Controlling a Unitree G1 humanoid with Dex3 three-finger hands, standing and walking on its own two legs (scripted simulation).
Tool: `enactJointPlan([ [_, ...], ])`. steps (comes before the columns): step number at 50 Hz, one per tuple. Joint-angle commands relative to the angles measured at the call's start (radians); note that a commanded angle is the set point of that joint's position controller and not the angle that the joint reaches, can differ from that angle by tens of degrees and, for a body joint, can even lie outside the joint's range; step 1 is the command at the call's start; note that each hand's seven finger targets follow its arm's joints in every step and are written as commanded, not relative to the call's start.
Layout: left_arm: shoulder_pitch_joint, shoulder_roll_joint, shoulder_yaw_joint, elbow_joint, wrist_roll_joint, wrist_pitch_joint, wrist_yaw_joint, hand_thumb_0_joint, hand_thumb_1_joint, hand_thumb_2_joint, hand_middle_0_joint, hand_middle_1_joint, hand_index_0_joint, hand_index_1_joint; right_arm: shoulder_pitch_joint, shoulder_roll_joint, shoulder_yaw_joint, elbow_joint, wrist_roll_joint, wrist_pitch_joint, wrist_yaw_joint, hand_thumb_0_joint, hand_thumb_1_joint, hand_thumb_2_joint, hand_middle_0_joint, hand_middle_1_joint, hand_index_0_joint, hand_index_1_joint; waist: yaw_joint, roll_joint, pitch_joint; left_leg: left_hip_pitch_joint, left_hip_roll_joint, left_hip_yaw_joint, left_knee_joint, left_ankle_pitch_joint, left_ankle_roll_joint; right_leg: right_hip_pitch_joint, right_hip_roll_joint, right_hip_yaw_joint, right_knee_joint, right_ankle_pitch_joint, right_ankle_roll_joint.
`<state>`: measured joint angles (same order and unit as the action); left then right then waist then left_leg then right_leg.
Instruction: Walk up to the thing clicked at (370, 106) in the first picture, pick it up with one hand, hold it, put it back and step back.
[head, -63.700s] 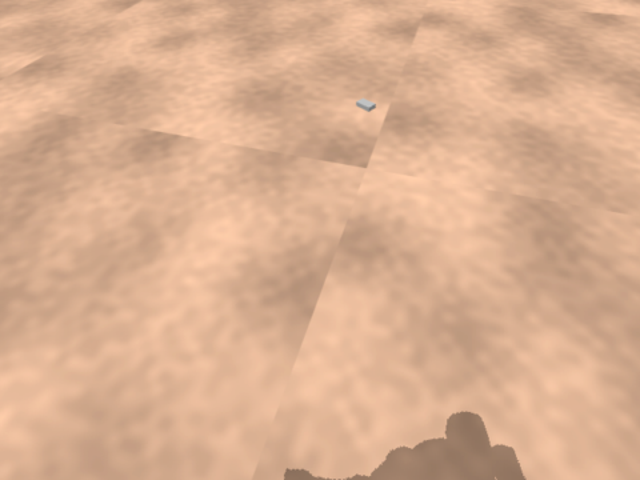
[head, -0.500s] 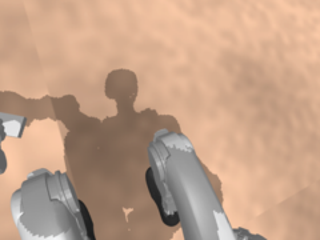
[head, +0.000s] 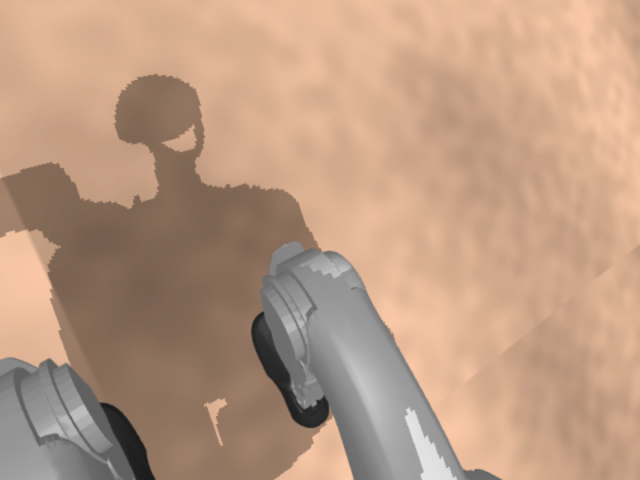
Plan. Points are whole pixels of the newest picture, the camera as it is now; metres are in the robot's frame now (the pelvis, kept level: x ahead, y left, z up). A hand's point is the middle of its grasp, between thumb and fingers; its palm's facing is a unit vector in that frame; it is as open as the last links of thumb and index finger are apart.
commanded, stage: withdraw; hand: left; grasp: from above
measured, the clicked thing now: out of the picture +0.46 +0.32 -0.31
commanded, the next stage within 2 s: approach in 0.94 s
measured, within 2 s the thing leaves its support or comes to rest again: neither
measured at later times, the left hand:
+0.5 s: hand out of the picture +0.44 +0.36 -0.07, palm faces -0.35 -0.25 -0.90, open 14.4 cm
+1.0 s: hand out of the picture +0.41 +0.33 -0.14, palm faces -0.42 -0.09 -0.90, open 14.3 cm
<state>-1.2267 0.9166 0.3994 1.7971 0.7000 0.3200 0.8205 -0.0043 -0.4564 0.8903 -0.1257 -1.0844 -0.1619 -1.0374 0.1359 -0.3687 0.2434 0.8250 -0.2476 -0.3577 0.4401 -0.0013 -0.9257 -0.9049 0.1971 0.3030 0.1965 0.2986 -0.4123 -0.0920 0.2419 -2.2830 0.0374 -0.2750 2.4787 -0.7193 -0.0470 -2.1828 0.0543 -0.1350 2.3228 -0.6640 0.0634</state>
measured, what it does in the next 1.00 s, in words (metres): stands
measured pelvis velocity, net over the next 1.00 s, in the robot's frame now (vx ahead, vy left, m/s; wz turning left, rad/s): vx -0.01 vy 0.00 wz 0.11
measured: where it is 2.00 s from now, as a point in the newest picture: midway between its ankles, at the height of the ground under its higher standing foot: (224, 435)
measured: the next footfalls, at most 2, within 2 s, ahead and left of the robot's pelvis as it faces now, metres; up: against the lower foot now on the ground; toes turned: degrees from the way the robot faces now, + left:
none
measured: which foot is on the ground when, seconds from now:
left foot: down 0.00-1.00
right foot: down 0.00-1.00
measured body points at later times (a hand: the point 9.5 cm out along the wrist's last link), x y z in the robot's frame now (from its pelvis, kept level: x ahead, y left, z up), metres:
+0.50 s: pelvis +0.00 +0.00 +0.03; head +0.20 +0.06 +0.43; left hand +0.45 +0.37 -0.02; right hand +0.10 -0.26 -0.08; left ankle +0.07 +0.14 -0.29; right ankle +0.11 -0.12 -0.29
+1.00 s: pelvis -0.01 +0.00 +0.02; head +0.23 +0.08 +0.39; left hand +0.43 +0.33 -0.09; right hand +0.07 -0.28 -0.09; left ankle +0.07 +0.14 -0.29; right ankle +0.11 -0.12 -0.29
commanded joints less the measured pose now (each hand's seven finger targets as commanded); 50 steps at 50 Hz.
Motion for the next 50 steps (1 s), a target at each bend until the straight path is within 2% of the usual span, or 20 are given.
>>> enactJointPlan([
  [1,-0.248,0.199,-0.069,-0.156,0.045,-0.008,0.006,0.000,-0.523,0.926,-0.116,-0.944,-0.129,-0.929,0.244,-0.304,-0.066,0.032,0.012,0.003,0.010,0.000,-0.912,-0.899,0.200,0.300,0.200,0.300,-0.039,0.550,-0.768,0.516,0.029,0.131,-0.227,0.288,0.039,0.406,0.018,-0.130,-0.185,0.334,-0.070],
  [3,-0.228,0.234,-0.037,-0.269,0.062,-0.016,-0.016,0.000,-0.524,0.928,-0.117,-0.939,-0.127,-0.928,0.257,-0.312,-0.093,0.027,0.036,0.004,0.008,0.000,-0.911,-0.899,0.200,0.300,0.200,0.300,0.011,0.612,-0.862,0.559,0.028,0.130,-0.250,0.302,0.032,0.410,0.020,-0.125,-0.187,0.337,-0.080],
  [5,-0.224,0.161,-0.089,-0.300,0.077,-0.011,-0.066,0.000,-0.555,0.949,-0.088,-0.960,-0.098,-0.949,0.258,-0.293,-0.110,0.036,0.035,0.011,0.013,0.000,-0.912,-0.899,0.200,0.300,0.200,0.300,0.011,0.629,-0.867,0.544,0.023,0.151,-0.243,0.305,0.033,0.383,0.024,-0.117,-0.177,0.341,-0.084],
  [7,-0.205,0.161,-0.090,-0.488,0.080,-0.010,-0.119,0.000,-0.576,0.970,-0.085,-0.967,-0.086,-0.966,0.264,-0.298,-0.161,0.020,0.068,0.025,0.003,0.000,-0.915,-0.901,0.200,0.299,0.200,0.299,0.078,0.651,-1.033,0.581,0.016,0.171,-0.257,0.344,0.037,0.436,0.026,-0.093,-0.191,0.374,-0.090],
  [8,-0.181,0.107,-0.116,-0.528,0.081,-0.004,-0.145,0.000,-0.600,0.986,-0.081,-0.978,-0.077,-0.982,0.256,-0.290,-0.185,0.017,0.087,0.033,-0.004,0.000,-0.918,-0.902,0.200,0.299,0.200,0.299,0.101,0.670,-1.085,0.597,0.013,0.178,-0.274,0.346,0.035,0.426,0.027,-0.086,-0.190,0.368,-0.097],
  [9,-0.126,0.032,-0.173,-0.537,0.092,0.005,-0.182,0.000,-0.611,0.999,-0.076,-0.990,-0.068,-0.997,0.224,-0.274,-0.194,-0.013,0.106,0.042,-0.010,0.000,-0.920,-0.903,0.200,0.299,0.200,0.299,0.123,0.655,-1.082,0.566,0.009,0.189,-0.284,0.331,0.039,0.413,0.032,-0.074,-0.195,0.351,-0.099],
  [11,-0.077,0.028,-0.197,-0.541,0.141,0.026,-0.243,0.000,-0.611,1.015,-0.077,-0.997,-0.062,-1.012,0.247,-0.261,-0.220,0.002,0.128,0.070,-0.026,0.000,-0.921,-0.905,0.199,0.299,0.199,0.299,0.135,0.585,-1.011,0.485,-0.002,0.196,-0.296,0.293,0.047,0.361,0.031,-0.060,-0.204,0.313,-0.099],
  [13,-0.075,-0.031,-0.231,-0.595,0.155,0.021,-0.297,0.000,-0.611,1.022,-0.082,-0.983,-0.057,-1.008,0.265,-0.241,-0.249,0.008,0.145,0.093,-0.043,0.000,-0.923,-0.906,0.199,0.299,0.199,0.299,0.151,0.531,-1.038,0.504,-0.004,0.198,-0.323,0.288,0.051,0.349,0.032,-0.052,-0.223,0.302,-0.102],
  [15,-0.071,-0.083,-0.289,-0.582,0.182,0.017,-0.359,0.000,-0.611,1.038,-0.092,-0.986,-0.056,-1.022,0.269,-0.223,-0.261,0.001,0.159,0.114,-0.060,0.000,-0.926,-0.909,0.199,0.299,0.199,0.299,0.138,0.455,-0.987,0.462,-0.012,0.204,-0.353,0.228,0.063,0.346,0.035,-0.036,-0.269,0.246,-0.100],
  [19,-0.087,-0.036,-0.307,-0.541,0.236,-0.050,-0.486,0.000,-0.611,1.060,-0.087,-0.990,-0.042,-1.035,0.275,-0.205,-0.281,-0.001,0.157,0.152,-0.110,0.000,-0.925,-0.911,0.199,0.299,0.199,0.299,0.133,0.318,-0.872,0.415,-0.024,0.187,-0.401,0.099,0.072,0.301,0.028,-0.017,-0.316,0.082,-0.099],
  [20,-0.107,-0.074,-0.339,-0.545,0.244,-0.075,-0.520,0.000,-0.611,1.060,-0.089,-0.988,-0.043,-1.034,0.258,-0.198,-0.277,-0.024,0.156,0.159,-0.124,0.000,-0.924,-0.911,0.199,0.299,0.199,0.299,0.113,0.301,-0.849,0.413,-0.032,0.182,-0.416,0.074,0.072,0.292,0.023,-0.016,-0.327,0.053,-0.098],
  [22,-0.134,-0.099,-0.386,-0.557,0.273,-0.126,-0.577,0.000,-0.611,1.058,-0.081,-0.995,-0.041,-1.036,0.238,-0.179,-0.270,-0.057,0.163,0.177,-0.153,0.000,-0.922,-0.910,0.199,0.300,0.199,0.300,0.120,0.269,-0.846,0.443,-0.033,0.190,-0.427,0.077,0.072,0.311,0.017,-0.007,-0.339,0.051,-0.100],
  [25,-0.120,-0.047,-0.394,-0.501,0.314,-0.214,-0.635,0.000,-0.611,1.060,-0.079,-0.992,-0.038,-1.033,0.226,-0.170,-0.261,-0.087,0.161,0.204,-0.200,0.000,-0.921,-0.910,0.199,0.300,0.199,0.300,0.121,0.208,-0.770,0.396,-0.040,0.217,-0.422,0.066,0.076,0.324,0.013,0.008,-0.360,0.025,-0.100],
  [26,-0.112,-0.009,-0.382,-0.494,0.331,-0.243,-0.646,0.000,-0.611,1.061,-0.078,-1.003,-0.040,-1.041,0.236,-0.167,-0.258,-0.086,0.158,0.216,-0.213,0.000,-0.921,-0.910,0.199,0.300,0.199,0.300,0.130,0.204,-0.765,0.385,-0.040,0.235,-0.415,0.069,0.079,0.354,0.014,0.017,-0.366,0.026,-0.099],
  [29,-0.101,-0.002,-0.402,-0.521,0.371,-0.342,-0.684,0.000,-0.611,1.053,-0.079,-1.003,-0.047,-1.036,0.224,-0.154,-0.248,-0.113,0.158,0.243,-0.249,0.000,-0.917,-0.909,0.199,0.300,0.199,0.300,0.150,0.233,-0.808,0.423,-0.040,0.243,-0.415,0.115,0.076,0.361,0.006,0.015,-0.355,0.072,-0.099],
  [35,-0.045,0.064,-0.370,-0.602,0.432,-0.505,-0.685,0.000,-0.595,1.032,-0.075,-1.001,-0.057,-1.019,0.238,-0.164,-0.241,-0.135,0.151,0.281,-0.318,0.000,-0.914,-0.905,0.199,0.300,0.199,0.300,0.178,0.270,-0.865,0.428,-0.036,0.246,-0.387,0.141,0.076,0.385,-0.006,0.015,-0.343,0.104,-0.091],
  [38,-0.036,0.098,-0.330,-0.709,0.448,-0.568,-0.645,0.000,-0.589,1.022,-0.070,-1.006,-0.061,-1.015,0.235,-0.168,-0.250,-0.141,0.148,0.298,-0.334,0.000,-0.912,-0.903,0.199,0.300,0.199,0.300,0.208,0.364,-0.969,0.532,-0.034,0.237,-0.396,0.187,0.060,0.363,-0.010,-0.004,-0.310,0.148,-0.095],
  [41,0.028,0.103,-0.291,-0.747,0.471,-0.597,-0.574,0.000,-0.580,1.006,-0.061,-0.995,-0.060,-0.996,0.226,-0.171,-0.261,-0.138,0.139,0.317,-0.337,0.000,-0.908,-0.901,0.199,0.300,0.200,0.300,0.214,0.388,-0.992,0.564,-0.032,0.235,-0.383,0.233,0.053,0.344,-0.012,-0.017,-0.276,0.192,-0.097],
  [44,0.048,0.139,-0.244,-0.778,0.500,-0.594,-0.499,0.000,-0.556,0.982,-0.053,-0.981,-0.064,-0.969,0.222,-0.169,-0.275,-0.136,0.134,0.330,-0.336,0.000,-0.903,-0.897,0.200,0.300,0.200,0.300,0.226,0.392,-1.005,0.565,-0.034,0.236,-0.377,0.226,0.058,0.321,-0.016,-0.018,-0.264,0.185,-0.098],
  [50,-0.008,0.129,-0.236,-0.703,0.519,-0.526,-0.400,0.000,-0.531,0.956,-0.050,-0.972,-0.073,-0.947,0.231,-0.160,-0.279,-0.122,0.118,0.320,-0.339,0.000,-0.899,-0.894,0.200,0.300,0.200,0.300,0.192,0.397,-1.025,0.565,-0.028,0.242,-0.372,0.191,0.065,0.279,-0.017,-0.011,-0.277,0.165,-0.098],
])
